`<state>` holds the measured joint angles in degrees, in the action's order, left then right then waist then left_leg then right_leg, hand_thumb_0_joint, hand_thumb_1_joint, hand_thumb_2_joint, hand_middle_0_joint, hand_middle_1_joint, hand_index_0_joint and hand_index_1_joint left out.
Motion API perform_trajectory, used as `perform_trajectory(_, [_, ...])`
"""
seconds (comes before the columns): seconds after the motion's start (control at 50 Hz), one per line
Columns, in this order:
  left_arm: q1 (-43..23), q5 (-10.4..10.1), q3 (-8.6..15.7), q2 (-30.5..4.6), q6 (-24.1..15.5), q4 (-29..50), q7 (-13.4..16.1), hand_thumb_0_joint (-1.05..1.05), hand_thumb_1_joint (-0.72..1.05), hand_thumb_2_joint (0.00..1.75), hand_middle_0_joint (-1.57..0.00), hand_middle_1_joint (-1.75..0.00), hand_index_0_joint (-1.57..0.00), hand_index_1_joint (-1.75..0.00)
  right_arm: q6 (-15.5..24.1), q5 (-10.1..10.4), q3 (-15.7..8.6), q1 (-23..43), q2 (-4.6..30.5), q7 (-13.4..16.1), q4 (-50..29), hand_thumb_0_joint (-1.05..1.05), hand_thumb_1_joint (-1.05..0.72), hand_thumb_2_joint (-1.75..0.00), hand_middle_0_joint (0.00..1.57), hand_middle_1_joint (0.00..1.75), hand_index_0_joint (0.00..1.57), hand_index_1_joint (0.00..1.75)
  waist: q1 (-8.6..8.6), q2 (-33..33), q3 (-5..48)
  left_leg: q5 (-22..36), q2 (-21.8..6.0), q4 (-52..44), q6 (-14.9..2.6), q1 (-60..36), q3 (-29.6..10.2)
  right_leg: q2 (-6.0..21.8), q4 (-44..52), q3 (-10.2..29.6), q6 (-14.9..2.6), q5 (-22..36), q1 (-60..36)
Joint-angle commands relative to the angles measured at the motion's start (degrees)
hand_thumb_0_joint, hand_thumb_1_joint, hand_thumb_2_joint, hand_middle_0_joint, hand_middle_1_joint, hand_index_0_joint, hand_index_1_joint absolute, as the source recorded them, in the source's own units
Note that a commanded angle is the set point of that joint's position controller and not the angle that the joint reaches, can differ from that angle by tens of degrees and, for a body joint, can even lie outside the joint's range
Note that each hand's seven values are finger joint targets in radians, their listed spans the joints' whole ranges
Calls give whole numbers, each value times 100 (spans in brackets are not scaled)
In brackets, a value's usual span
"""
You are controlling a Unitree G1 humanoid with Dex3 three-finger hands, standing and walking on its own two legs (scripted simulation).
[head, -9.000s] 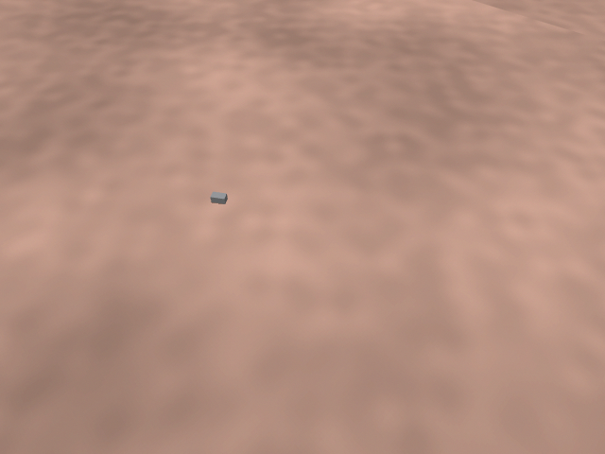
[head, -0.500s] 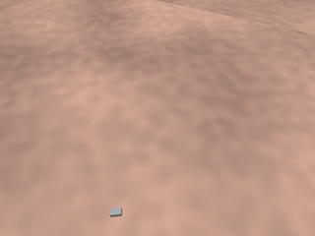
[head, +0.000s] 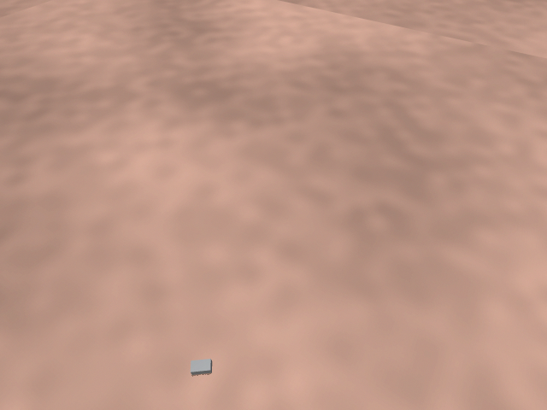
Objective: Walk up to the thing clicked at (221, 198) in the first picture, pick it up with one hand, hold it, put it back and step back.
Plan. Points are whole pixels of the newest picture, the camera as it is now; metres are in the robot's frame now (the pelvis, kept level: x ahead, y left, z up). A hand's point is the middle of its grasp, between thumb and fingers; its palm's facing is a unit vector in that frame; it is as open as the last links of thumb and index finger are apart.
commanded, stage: stand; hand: left
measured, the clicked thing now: (201, 366) +0.39 +0.24 -0.77
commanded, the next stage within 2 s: none
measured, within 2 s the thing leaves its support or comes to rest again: neither
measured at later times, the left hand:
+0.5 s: hand out of the picture +0.08 +0.25 -0.15, palm faces -0.03 -0.93 -0.35, open 7.4 cm
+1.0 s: hand out of the picture +0.08 +0.26 -0.16, palm faces -0.03 -0.94 -0.35, open 7.4 cm
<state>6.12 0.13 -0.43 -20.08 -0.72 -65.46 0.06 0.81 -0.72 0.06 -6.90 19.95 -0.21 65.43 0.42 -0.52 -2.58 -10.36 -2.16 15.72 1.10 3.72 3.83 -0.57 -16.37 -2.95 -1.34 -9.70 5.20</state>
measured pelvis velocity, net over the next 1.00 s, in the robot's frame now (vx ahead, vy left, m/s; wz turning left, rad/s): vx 0.00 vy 0.00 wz -0.01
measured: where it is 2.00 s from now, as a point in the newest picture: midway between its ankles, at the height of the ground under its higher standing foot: outside the picture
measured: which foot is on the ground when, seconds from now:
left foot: down 0.00-1.00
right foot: down 0.00-1.00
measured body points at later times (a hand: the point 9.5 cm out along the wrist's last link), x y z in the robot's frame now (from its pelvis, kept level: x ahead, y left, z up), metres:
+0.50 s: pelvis +0.00 +0.00 +0.00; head +0.01 -0.01 +0.45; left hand +0.08 +0.30 -0.13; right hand +0.07 -0.30 -0.14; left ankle -0.02 +0.13 -0.75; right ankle -0.01 -0.10 -0.75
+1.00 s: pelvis +0.00 +0.00 +0.00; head +0.01 +0.00 +0.45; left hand +0.08 +0.30 -0.13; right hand +0.07 -0.30 -0.14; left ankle -0.02 +0.13 -0.75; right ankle -0.01 -0.10 -0.75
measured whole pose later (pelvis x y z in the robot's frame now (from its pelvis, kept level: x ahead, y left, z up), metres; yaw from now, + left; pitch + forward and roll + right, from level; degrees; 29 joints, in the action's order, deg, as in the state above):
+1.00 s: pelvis +0.00 +0.00 +0.00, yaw +0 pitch -2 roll +0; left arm 6.0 0.2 -0.3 -20.1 -0.7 -65.4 0.0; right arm 0.8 -0.6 0.1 -6.9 20.0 -0.1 65.2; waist 0.4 -0.4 -2.7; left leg -10.6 -2.1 15.6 0.9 3.2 4.3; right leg -0.5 -16.2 -2.5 -1.1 -9.7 4.8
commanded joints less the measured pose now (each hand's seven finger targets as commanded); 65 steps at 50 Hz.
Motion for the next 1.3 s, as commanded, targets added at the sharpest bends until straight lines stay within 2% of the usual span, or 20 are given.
perform_trajectory(0.0, [-235, 14, 247, -1241, -140, 303, 64, 0, 90, 90, -20, -30, -20, -30, 108, -3, -174, 153, 1164, 81, -323, 0, -90, -90, 20, 30, 20, 30, -20, 1, 427, 754, -706, -212, -181, -12, -632, 919, 215, 782, -41, 1049, -96])
perform_trajectory(0.14, [-206, 29, 232, -1207, -142, 311, 66, 0, 90, 90, -20, -30, -20, -30, 112, 9, -203, 205, 1232, 85, -342, 0, -90, -90, 20, 30, 20, 30, -32, 25, 517, 967, -721, -150, -174, -167, -617, 897, 177, 731, -38, 1179, -57])
perform_trajectory(0.3, [-202, 13, 245, -1227, -144, 294, 73, 0, 90, 90, -20, -30, -20, -30, 113, 9, -182, 168, 1201, 85, -332, 0, -90, -90, 20, 30, 20, 30, -34, 33, 390, 910, -715, -187, -175, -93, -618, 902, 180, 756, -34, 1233, -61])
perform_trajectory(0.64, [-223, 27, 263, -1244, -158, 317, 86, 0, 90, 90, -20, -30, -20, -30, 97, 5, -198, 198, 1205, 83, -391, 0, -90, -90, 20, 30, 20, 30, -19, 84, 461, 954, -726, -145, -209, -186, -564, 910, 198, 747, -28, 1365, -86])
perform_trajectory(0.7, [-217, 17, 261, -1246, -157, 297, 84, 0, 90, 90, -20, -30, -20, -30, 96, 8, -194, 197, 1193, 83, -385, 0, -90, -90, 20, 30, 20, 30, -5, 35, 404, 849, -727, -180, -195, -143, -594, 899, 212, 753, -15, 1209, -92])
perform_trajectory(0.88, [-242, 10, 266, -1239, -140, 311, 64, 0, 90, 90, -20, -30, -20, -30, 121, -2, -177, 173, 1166, 90, -369, 0, -90, -90, 20, 30, 20, 30, -19, -11, 378, 931, -720, -227, -166, -35, -607, 900, 174, 764, -38, 1219, -133])
perform_trajectory(1.28, [-207, 26, 252, -1251, -150, 312, 80, 0, 90, 90, -20, -30, -20, -30, 95, 3, -206, 193, 1179, 73, -375, 0, -90, -90, 20, 30, 20, 30, -20, 26, 419, 792, -715, -217, -217, -74, -605, 907, 205, 751, -32, 1106, -124])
